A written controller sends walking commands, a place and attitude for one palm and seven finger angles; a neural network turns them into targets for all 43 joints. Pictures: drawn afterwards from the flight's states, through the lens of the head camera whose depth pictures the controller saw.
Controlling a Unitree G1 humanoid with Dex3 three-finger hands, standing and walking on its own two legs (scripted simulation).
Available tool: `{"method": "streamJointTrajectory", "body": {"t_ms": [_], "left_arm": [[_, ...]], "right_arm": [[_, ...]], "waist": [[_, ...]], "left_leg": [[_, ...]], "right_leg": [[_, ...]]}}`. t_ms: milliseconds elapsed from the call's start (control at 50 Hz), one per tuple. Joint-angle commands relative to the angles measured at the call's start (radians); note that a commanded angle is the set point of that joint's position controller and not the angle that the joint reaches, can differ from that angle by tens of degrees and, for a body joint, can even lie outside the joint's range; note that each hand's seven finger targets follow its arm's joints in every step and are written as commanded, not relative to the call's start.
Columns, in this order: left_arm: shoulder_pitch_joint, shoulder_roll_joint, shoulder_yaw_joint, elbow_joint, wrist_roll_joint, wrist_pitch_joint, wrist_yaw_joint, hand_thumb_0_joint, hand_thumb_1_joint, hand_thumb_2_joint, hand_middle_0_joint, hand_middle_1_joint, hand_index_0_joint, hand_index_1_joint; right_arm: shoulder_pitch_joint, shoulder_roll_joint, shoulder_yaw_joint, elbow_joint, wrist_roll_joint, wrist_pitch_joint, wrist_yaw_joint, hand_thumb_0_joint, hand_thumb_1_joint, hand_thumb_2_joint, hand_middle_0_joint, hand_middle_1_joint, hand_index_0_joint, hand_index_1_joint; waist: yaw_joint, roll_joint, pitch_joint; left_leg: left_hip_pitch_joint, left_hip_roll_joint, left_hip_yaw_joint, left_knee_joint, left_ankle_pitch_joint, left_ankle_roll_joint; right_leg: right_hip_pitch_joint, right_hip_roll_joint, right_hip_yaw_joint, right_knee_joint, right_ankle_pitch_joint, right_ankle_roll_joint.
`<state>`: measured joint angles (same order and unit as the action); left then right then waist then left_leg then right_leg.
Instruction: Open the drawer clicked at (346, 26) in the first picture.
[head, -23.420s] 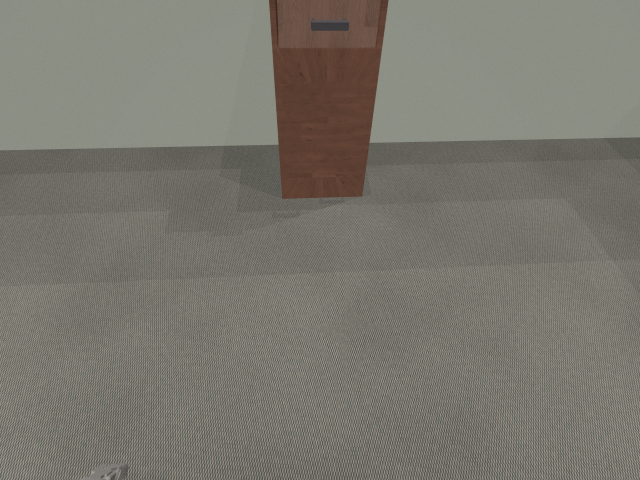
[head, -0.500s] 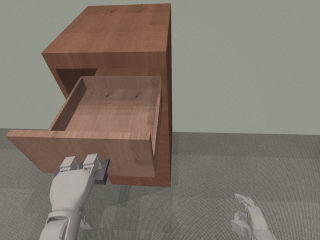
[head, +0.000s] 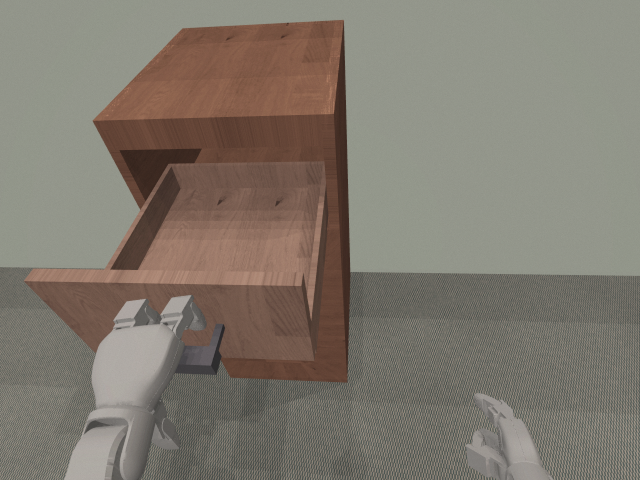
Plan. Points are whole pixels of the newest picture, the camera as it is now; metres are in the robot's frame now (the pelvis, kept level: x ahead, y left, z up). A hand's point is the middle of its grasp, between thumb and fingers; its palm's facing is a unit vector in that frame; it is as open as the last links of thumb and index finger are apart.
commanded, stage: lift the hand off the handle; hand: left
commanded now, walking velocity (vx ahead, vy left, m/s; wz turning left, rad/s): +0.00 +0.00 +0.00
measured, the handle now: (174, 344) +0.26 +0.23 +0.04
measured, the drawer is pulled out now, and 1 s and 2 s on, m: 0.28 0.28 0.28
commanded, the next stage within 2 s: draw the hand back to the body in 1.00 s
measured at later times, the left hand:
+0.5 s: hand (143, 341) +0.22 +0.22 +0.12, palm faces +0.12 -0.11 -0.99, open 13.5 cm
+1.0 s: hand (123, 297) +0.23 +0.22 +0.19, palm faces +0.17 -0.09 -0.98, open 13.8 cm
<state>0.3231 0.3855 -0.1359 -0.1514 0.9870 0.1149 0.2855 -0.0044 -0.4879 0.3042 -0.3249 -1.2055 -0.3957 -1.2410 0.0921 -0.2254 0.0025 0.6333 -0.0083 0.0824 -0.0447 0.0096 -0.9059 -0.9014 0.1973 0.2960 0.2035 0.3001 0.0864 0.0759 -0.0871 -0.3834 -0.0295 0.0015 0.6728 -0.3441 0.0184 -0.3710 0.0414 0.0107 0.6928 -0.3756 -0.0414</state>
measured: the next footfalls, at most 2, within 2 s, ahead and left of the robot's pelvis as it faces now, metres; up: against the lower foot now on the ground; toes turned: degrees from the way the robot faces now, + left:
none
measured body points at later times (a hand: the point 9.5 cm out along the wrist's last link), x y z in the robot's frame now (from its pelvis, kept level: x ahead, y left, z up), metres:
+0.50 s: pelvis +0.00 +0.00 +0.02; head -0.02 -0.05 +0.46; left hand +0.21 +0.22 +0.18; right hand +0.24 -0.19 -0.07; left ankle +0.00 +0.11 -0.72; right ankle -0.01 -0.09 -0.72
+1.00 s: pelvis -0.02 +0.00 +0.02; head -0.04 -0.06 +0.47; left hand +0.22 +0.22 +0.24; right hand +0.22 -0.19 -0.07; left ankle +0.00 +0.11 -0.72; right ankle -0.01 -0.09 -0.72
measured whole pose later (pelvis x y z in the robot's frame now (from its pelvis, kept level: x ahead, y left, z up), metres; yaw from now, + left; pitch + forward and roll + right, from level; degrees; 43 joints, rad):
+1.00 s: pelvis -0.02 +0.00 +0.02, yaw +1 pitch -4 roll +0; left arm 0.08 0.53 -0.06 -0.38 0.82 0.22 -0.08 0.00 -0.49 0.30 -0.32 -1.20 -0.32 -1.20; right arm 0.04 -0.27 0.05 0.64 0.04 0.12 -0.01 0.01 -0.91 -0.90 0.20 0.30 0.20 0.30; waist 0.10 0.13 -0.01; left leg -0.16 -0.03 -0.02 0.43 -0.20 0.02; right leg -0.14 0.04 0.00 0.45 -0.24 -0.04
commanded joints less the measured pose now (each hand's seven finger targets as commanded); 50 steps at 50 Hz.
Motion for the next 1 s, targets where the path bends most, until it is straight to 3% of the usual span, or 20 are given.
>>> {"method": "streamJointTrajectory", "body": {"t_ms": [0,60,180,200,260,280,320,360,400,460,580,640,660,680,760,780,860,940,960,980], "left_arm": [[-0.192,0.154,0.128,-0.272,0.001,0.015,0.020,0.000,-0.500,0.300,-0.300,-1.200,-0.300,-1.200],[-0.213,0.197,0.156,-0.279,-0.010,0.028,-0.012,0.000,-0.500,0.300,-0.300,-1.200,-0.300,-1.200],[-0.216,0.171,0.119,-0.383,-0.021,0.016,-0.066,0.000,-0.500,0.300,-0.300,-1.200,-0.300,-1.200],[-0.232,0.157,0.103,-0.400,-0.029,0.013,-0.075,0.000,-0.500,0.300,-0.300,-1.200,-0.300,-1.200],[-0.225,0.214,0.159,-0.377,-0.029,0.025,-0.093,0.000,-0.500,0.300,-0.300,-1.200,-0.300,-1.200],[-0.240,0.178,0.118,-0.385,-0.020,0.029,-0.102,0.000,-0.500,0.300,-0.300,-1.200,-0.300,-1.200],[-0.248,0.207,0.144,-0.370,-0.023,0.039,-0.116,0.000,-0.500,0.300,-0.300,-1.200,-0.300,-1.200],[-0.224,0.253,0.196,-0.392,-0.043,0.053,-0.130,0.000,-0.500,0.300,-0.300,-1.200,-0.300,-1.200],[-0.282,0.235,0.166,-0.410,-0.051,0.049,-0.149,0.000,-0.500,0.300,-0.300,-1.200,-0.300,-1.200],[-0.275,0.225,0.160,-0.453,-0.071,0.050,-0.168,0.000,-0.500,0.300,-0.300,-1.200,-0.300,-1.200],[-0.343,0.237,0.151,-0.398,-0.062,0.070,-0.212,0.000,-0.500,0.300,-0.300,-1.200,-0.300,-1.200],[-0.369,0.280,0.179,-0.375,-0.072,0.096,-0.239,0.000,-0.500,0.300,-0.300,-1.200,-0.300,-1.200],[-0.370,0.298,0.208,-0.385,-0.097,0.103,-0.248,0.000,-0.500,0.300,-0.300,-1.200,-0.300,-1.200],[-0.372,0.284,0.189,-0.382,-0.083,0.106,-0.261,0.000,-0.500,0.300,-0.300,-1.200,-0.300,-1.200],[-0.378,0.340,0.245,-0.443,-0.136,0.106,-0.294,0.000,-0.500,0.300,-0.300,-1.200,-0.300,-1.200],[-0.397,0.300,0.199,-0.442,-0.125,0.101,-0.306,0.000,-0.500,0.300,-0.300,-1.200,-0.300,-1.200],[-0.476,0.345,0.240,-0.454,-0.152,0.094,-0.320,0.000,-0.500,0.300,-0.300,-1.200,-0.300,-1.200],[-0.448,0.334,0.230,-0.344,-0.136,0.100,-0.335,0.000,-0.500,0.300,-0.300,-1.200,-0.300,-1.200],[-0.446,0.355,0.262,-0.343,-0.159,0.102,-0.337,0.000,-0.500,0.300,-0.300,-1.200,-0.300,-1.200],[-0.478,0.308,0.204,-0.348,-0.141,0.099,-0.347,0.000,-0.500,0.300,-0.300,-1.200,-0.300,-1.200]], "right_arm": [[-0.194,-0.081,-0.020,-0.179,0.002,-0.046,0.002,0.000,-0.900,-0.900,0.200,0.300,0.200,0.300],[-0.202,-0.086,-0.013,-0.179,0.005,-0.039,-0.002,0.000,-0.900,-0.900,0.200,0.300,0.200,0.300],[-0.207,-0.078,-0.005,-0.188,0.004,-0.041,0.009,0.000,-0.900,-0.900,0.200,0.300,0.200,0.300],[-0.203,-0.078,-0.009,-0.183,0.004,-0.038,0.012,0.000,-0.900,-0.900,0.200,0.300,0.200,0.300],[-0.219,-0.085,-0.002,-0.179,0.007,-0.028,0.013,0.000,-0.900,-0.900,0.200,0.300,0.200,0.300],[-0.218,-0.077,0.006,-0.185,0.005,-0.029,0.018,0.000,-0.900,-0.900,0.200,0.300,0.200,0.300],[-0.217,-0.083,0.002,-0.176,0.008,-0.020,0.018,0.000,-0.900,-0.900,0.200,0.300,0.200,0.300],[-0.238,-0.089,0.006,-0.187,0.017,-0.015,0.019,0.000,-0.900,-0.900,0.200,0.300,0.200,0.300],[-0.238,-0.081,0.007,-0.176,0.017,-0.012,0.020,0.000,-0.900,-0.900,0.200,0.300,0.200,0.300],[-0.256,-0.083,0.010,-0.190,0.025,-0.019,0.024,0.000,-0.900,-0.900,0.200,0.300,0.200,0.300],[-0.257,-0.080,0.024,-0.174,0.026,-0.017,0.033,0.000,-0.900,-0.900,0.200,0.300,0.200,0.300],[-0.264,-0.090,0.018,-0.173,0.032,-0.005,0.032,0.000,-0.900,-0.900,0.200,0.300,0.200,0.300],[-0.281,-0.094,0.022,-0.181,0.039,-0.006,0.034,0.000,-0.900,-0.900,0.200,0.300,0.200,0.300],[-0.272,-0.085,0.028,-0.179,0.036,-0.009,0.038,0.000,-0.900,-0.900,0.200,0.300,0.200,0.300],[-0.293,-0.098,0.025,-0.194,0.045,-0.009,0.041,0.000,-0.900,-0.900,0.200,0.300,0.200,0.300],[-0.291,-0.083,0.033,-0.193,0.039,-0.015,0.046,0.000,-0.900,-0.900,0.200,0.300,0.200,0.300],[-0.298,-0.097,0.030,-0.192,0.048,-0.020,0.040,0.000,-0.900,-0.900,0.200,0.300,0.200,0.300],[-0.266,-0.102,0.028,-0.174,0.045,-0.021,0.037,0.000,-0.900,-0.900,0.200,0.300,0.200,0.300],[-0.274,-0.107,0.029,-0.176,0.054,-0.020,0.038,0.000,-0.900,-0.900,0.200,0.300,0.200,0.300],[-0.280,-0.095,0.036,-0.185,0.050,-0.025,0.042,0.000,-0.900,-0.900,0.200,0.300,0.200,0.300]], "waist": [[0.008,-0.047,-0.121],[0.011,-0.051,-0.113],[0.015,-0.015,-0.138],[0.009,-0.018,-0.139],[0.019,-0.034,-0.095],[0.017,-0.056,-0.097],[0.021,-0.069,-0.089],[0.034,-0.042,-0.107],[0.018,-0.052,-0.088],[0.022,0.003,-0.104],[0.023,-0.057,-0.063],[0.029,-0.069,-0.054],[0.031,-0.039,-0.060],[0.038,-0.068,-0.096],[0.035,-0.026,-0.094],[0.035,-0.048,-0.091],[0.021,-0.005,-0.044],[0.023,-0.069,-0.020],[0.024,-0.040,-0.023],[0.027,-0.065,-0.045]], "left_leg": [[0.127,-0.010,-0.011,-0.108,0.231,0.014],[0.144,-0.010,-0.008,-0.124,0.240,0.016],[0.210,-0.007,-0.009,-0.146,0.314,0.018],[0.222,-0.006,-0.010,-0.154,0.321,0.018],[0.211,-0.001,-0.011,-0.175,0.309,0.012],[0.212,-0.003,-0.007,-0.175,0.308,0.017],[0.213,-0.003,-0.008,-0.194,0.313,0.016],[0.222,0.000,-0.010,-0.203,0.329,0.013],[0.233,-0.002,-0.006,-0.216,0.325,0.015],[0.263,0.002,-0.011,-0.222,0.343,0.013],[0.244,0.004,-0.006,-0.260,0.306,0.011],[0.236,0.000,-0.003,-0.280,0.300,0.012],[0.235,0.004,-0.008,-0.282,0.288,0.009],[0.240,-0.001,0.000,-0.277,0.315,0.013],[0.246,0.001,-0.001,-0.282,0.313,0.011],[0.246,-0.004,0.002,-0.280,0.320,0.013],[0.245,0.004,-0.005,-0.297,0.265,0.009],[0.228,-0.002,0.001,-0.302,0.250,0.009],[0.218,0.004,-0.002,-0.304,0.229,0.005],[0.215,-0.006,0.003,-0.296,0.235,0.008]], "right_leg": [[0.053,-0.010,0.020,-0.156,0.227,0.007],[0.081,-0.010,0.025,-0.183,0.229,0.009],[0.119,-0.014,0.007,-0.198,0.285,0.009],[0.125,-0.011,0.005,-0.205,0.292,0.009],[0.140,-0.008,0.015,-0.232,0.282,0.007],[0.133,-0.015,0.004,-0.230,0.274,0.012],[0.158,-0.013,0.007,-0.243,0.290,0.013],[0.200,-0.013,0.016,-0.249,0.315,0.010],[0.192,-0.016,0.012,-0.264,0.306,0.014],[0.206,-0.011,0.010,-0.274,0.309,0.010],[0.211,-0.019,-0.003,-0.300,0.242,0.016],[0.238,-0.019,0.002,-0.310,0.250,0.021],[0.254,-0.016,0.009,-0.312,0.245,0.018],[0.275,-0.024,0.006,-0.302,0.267,0.021],[0.297,-0.021,0.016,-0.310,0.289,0.024],[0.288,-0.028,0.005,-0.308,0.285,0.027],[0.251,-0.019,0.009,-0.336,0.210,0.023],[0.240,-0.023,0.004,-0.348,0.188,0.031],[0.248,-0.021,0.011,-0.345,0.170,0.026],[0.253,-0.028,0.007,-0.337,0.167,0.030]]}}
